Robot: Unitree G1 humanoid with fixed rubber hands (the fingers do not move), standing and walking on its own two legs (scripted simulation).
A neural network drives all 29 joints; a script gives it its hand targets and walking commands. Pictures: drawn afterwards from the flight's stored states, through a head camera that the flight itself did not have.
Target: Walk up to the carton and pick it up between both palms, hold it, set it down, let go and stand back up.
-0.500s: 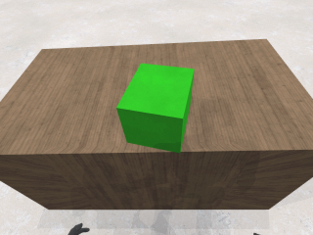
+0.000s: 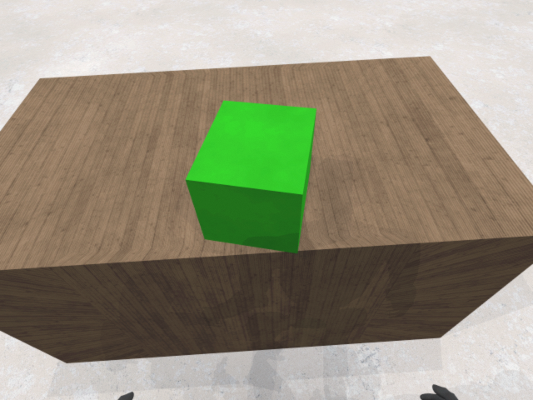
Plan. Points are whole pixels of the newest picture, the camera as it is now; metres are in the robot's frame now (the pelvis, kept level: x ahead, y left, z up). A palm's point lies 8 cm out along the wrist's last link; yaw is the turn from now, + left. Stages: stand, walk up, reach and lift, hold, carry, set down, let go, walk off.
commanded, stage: walk up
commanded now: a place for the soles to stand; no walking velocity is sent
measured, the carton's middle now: (259, 175) +0.51 +0.04 +0.01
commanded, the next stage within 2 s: none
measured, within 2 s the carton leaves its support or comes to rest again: neither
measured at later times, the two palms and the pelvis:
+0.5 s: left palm out of the picture +0.10 +0.23 -0.08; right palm out of the picture +0.13 -0.31 -0.12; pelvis +0.09 -0.04 +0.01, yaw -1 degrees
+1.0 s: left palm (133, 359) +0.20 +0.25 -0.11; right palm (443, 345) +0.21 -0.27 -0.10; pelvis +0.10 -0.01 +0.00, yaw +3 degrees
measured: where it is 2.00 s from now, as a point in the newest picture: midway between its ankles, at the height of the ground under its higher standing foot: outside the picture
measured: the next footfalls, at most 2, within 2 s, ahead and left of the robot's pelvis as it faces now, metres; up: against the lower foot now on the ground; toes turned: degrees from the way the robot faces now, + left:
right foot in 0.22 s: +0.14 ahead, -0.15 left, +0.00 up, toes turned -4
left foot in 0.64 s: +0.20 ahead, +0.12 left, +0.00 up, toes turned +4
